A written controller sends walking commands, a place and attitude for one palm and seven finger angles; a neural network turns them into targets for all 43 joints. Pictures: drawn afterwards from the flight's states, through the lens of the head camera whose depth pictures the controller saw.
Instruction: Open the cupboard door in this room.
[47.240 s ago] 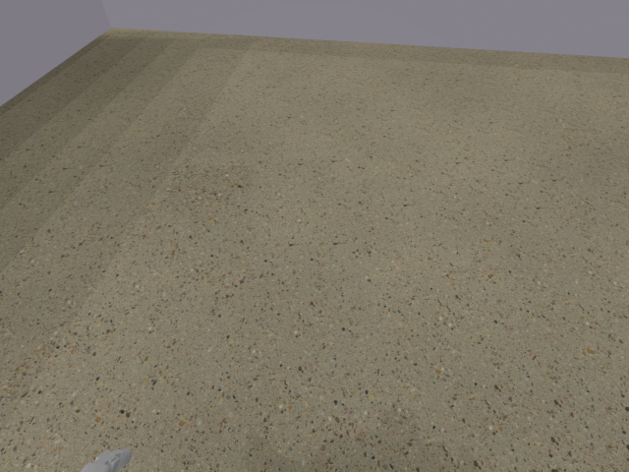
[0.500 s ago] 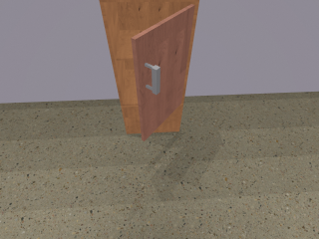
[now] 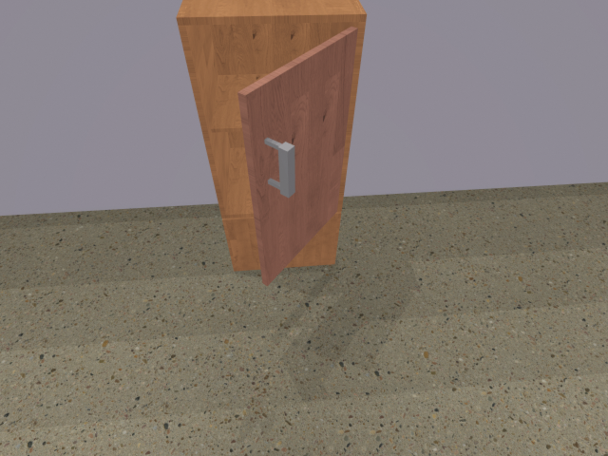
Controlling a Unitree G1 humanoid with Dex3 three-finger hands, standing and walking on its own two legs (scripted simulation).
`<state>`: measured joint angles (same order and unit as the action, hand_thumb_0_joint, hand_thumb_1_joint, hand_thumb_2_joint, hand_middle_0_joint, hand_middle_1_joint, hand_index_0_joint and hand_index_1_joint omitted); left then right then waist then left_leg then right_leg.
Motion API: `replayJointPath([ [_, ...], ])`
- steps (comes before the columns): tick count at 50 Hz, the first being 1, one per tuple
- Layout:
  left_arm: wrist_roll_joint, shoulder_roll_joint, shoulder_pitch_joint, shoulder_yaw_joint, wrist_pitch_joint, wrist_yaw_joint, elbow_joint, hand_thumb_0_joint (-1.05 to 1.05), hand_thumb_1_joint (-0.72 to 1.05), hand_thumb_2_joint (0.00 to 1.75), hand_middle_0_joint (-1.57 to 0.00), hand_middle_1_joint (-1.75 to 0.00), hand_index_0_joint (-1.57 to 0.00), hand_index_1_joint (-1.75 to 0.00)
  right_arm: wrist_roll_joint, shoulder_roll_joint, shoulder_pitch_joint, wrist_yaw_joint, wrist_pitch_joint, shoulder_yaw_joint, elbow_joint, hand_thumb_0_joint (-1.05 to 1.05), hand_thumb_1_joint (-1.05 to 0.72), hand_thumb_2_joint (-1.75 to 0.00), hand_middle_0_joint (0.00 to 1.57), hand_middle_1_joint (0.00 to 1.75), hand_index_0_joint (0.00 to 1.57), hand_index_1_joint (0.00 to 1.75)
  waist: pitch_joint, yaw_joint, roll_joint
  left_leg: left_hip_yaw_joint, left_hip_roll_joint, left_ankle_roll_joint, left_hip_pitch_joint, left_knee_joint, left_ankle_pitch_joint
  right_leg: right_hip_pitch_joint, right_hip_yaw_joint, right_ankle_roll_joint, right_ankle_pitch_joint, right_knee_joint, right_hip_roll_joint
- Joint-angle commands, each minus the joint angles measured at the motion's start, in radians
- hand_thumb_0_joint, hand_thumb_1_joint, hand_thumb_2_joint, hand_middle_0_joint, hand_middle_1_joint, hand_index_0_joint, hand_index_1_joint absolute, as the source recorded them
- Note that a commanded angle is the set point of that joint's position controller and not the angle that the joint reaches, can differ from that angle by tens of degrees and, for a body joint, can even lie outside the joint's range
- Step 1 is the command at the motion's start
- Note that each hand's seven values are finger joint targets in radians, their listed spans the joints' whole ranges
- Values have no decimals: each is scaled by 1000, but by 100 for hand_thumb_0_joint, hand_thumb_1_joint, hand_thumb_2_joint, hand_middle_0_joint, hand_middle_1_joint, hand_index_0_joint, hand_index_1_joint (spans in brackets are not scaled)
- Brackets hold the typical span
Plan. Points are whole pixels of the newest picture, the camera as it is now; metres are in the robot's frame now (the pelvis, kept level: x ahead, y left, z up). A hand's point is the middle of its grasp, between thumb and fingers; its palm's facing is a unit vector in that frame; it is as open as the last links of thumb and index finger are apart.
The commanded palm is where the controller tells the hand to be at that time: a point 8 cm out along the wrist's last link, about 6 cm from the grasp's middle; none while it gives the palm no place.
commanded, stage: let the arm hang, fingers relaxed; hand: left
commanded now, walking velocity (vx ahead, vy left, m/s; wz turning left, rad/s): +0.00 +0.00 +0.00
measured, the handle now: (279, 167) +0.65 +0.09 -0.01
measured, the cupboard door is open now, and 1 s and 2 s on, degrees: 49 49 49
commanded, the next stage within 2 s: look to check the result in 0.04 s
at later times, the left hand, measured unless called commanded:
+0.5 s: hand out of the picture +0.01 +0.18 -0.17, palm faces +0.03 -0.98 -0.21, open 7.4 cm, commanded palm none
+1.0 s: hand out of the picture +0.05 +0.18 -0.18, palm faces -0.05 -0.97 -0.22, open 7.4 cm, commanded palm none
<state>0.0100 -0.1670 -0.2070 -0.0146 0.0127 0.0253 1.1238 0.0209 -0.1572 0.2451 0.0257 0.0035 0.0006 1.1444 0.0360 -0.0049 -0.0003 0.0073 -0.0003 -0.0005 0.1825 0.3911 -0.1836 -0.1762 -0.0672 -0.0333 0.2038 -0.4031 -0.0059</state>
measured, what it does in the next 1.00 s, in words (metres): stands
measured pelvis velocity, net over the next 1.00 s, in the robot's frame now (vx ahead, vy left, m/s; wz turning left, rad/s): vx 0.01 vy -0.01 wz -0.12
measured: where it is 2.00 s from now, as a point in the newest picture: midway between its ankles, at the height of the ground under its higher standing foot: outside the picture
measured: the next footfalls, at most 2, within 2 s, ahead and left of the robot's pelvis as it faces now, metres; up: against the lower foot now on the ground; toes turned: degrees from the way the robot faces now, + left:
left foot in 1.66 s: +0.09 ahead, +0.08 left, +0.00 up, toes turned -30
right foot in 1.98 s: -0.06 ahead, -0.17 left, +0.00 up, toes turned -44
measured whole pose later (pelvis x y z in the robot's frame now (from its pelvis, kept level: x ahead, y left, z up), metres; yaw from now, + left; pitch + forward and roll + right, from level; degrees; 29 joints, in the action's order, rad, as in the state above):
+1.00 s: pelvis +0.01 -0.01 -0.01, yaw -7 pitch -1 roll +1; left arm 0.02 -0.18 -0.23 -0.07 -0.04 0.00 1.08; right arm 0.02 -0.17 0.21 0.05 0.03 0.04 1.08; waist 0.07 0.01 0.00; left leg 0.11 0.05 -0.01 0.21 0.50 -0.28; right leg -0.26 0.04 -0.05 0.26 -0.53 -0.06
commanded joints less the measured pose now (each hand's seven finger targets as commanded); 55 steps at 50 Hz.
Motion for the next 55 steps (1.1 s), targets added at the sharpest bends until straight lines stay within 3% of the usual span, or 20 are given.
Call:
replayJointPath([
  [1,-2,-124,-70,-18,6,7,-15,0,90,90,-20,-30,-20,-30,1,-95,54,7,-12,12,-27,0,-90,-90,20,30,20,30,23,6,-40,-79,88,23,27,-70,77,7,114,-14,-30,103,116],
  [3,-2,-120,-78,-18,7,7,-15,0,90,90,-20,-30,-20,-30,-1,-99,48,8,-11,16,-29,0,-90,-90,20,30,20,30,22,8,-11,-76,88,25,17,-67,67,2,112,-13,-19,107,113],
  [12,-3,-120,-89,-16,12,8,-4,0,90,90,-20,-30,-20,-30,-3,-106,48,12,-13,18,-25,0,-90,-90,20,30,20,30,5,1,11,-72,92,26,-24,-64,102,9,112,-13,-78,107,115],
  [24,-2,-121,-97,-15,12,9,5,0,90,90,-20,-30,-20,-30,-2,-113,35,13,-11,15,-20,0,-90,-90,20,30,20,30,34,1,-4,-69,93,27,-23,-73,82,1,121,-14,-53,122,114],
  [28,-3,-131,-96,-18,16,8,-2,0,90,90,-20,-30,-20,-30,-4,-126,30,13,-14,17,-24,0,-90,-90,20,30,20,30,14,5,13,-66,95,27,-37,-69,101,15,120,-14,-88,120,112],
  [34,-2,-132,-81,-18,14,8,-1,0,90,90,-20,-30,-20,-30,-1,-126,25,13,-16,16,-21,0,-90,-90,20,30,20,30,22,5,-10,-68,97,25,-31,-77,113,23,118,-15,-105,115,115],
  [37,-3,-107,-89,-19,4,9,-3,0,90,90,-20,-30,-20,-30,0,-96,46,18,-9,14,-16,0,-90,-90,20,30,20,30,14,1,-4,-43,105,18,-46,-53,118,4,136,-15,-155,95,114],
  [41,3,-143,-68,-51,-18,2,-42,0,90,90,-20,-30,-20,-30,-1,-120,55,27,7,38,-41,0,-90,-90,20,30,20,30,20,-2,10,4,118,13,-20,17,69,-38,178,-31,-214,35,116],
  [45,9,-161,-45,-75,-35,-8,-85,0,90,90,-20,-30,-20,-30,0,-135,44,31,16,61,-86,0,-90,-90,20,30,20,30,3,-5,29,30,127,14,-9,65,-6,-93,228,-46,-191,1,113],
  [48,10,-150,-26,-82,-41,-15,-120,0,90,90,-20,-30,-20,-30,1,-156,37,32,13,72,-114,0,-90,-90,20,30,20,30,0,-6,-25,-10,179,36,-24,32,-33,-162,219,-33,-142,-71,62],
  [50,12,-134,-16,-82,-47,-23,-145,0,90,90,-20,-30,-20,-30,6,-193,36,35,9,83,-130,0,-90,-90,20,30,20,30,2,-5,-125,-101,275,88,-31,-47,-53,-220,162,-13,-63,-216,5],
  [51,12,-121,-6,-85,-50,-28,-157,0,90,90,-20,-30,-20,-30,8,-208,36,36,5,89,-137,0,-90,-90,20,30,20,30,4,-4,-196,-154,352,135,-15,-102,-14,-238,109,0,116,-352,-18],
  [52,14,-117,4,-88,-57,-32,-170,0,90,90,-20,-30,-20,-30,13,-216,30,35,1,89,-146,0,-90,-90,20,30,20,30,5,-2,-230,-171,405,177,-17,-133,53,-265,80,11,275,-488,-10],
  [53,14,-113,4,-91,-60,-32,-180,0,90,90,-20,-30,-20,-30,13,-212,18,35,-1,88,-157,0,-90,-90,20,30,20,30,7,6,-214,-167,431,199,-24,-127,98,-284,96,13,322,-552,14],
  [54,14,-114,8,-94,-61,-37,-189,0,90,90,-20,-30,-20,-30,17,-214,0,36,-3,89,-171,0,-90,-90,20,30,20,30,8,10,-189,-138,430,195,6,-110,129,-266,107,13,331,-553,32],
  [55,13,-105,-3,-93,-58,-41,-191,0,90,90,-20,-30,-20,-30,20,-217,-33,34,-5,89,-185,0,-90,-90,20,30,20,30,5,30,-161,-86,413,174,15,-65,196,-226,102,12,319,-483,48],
])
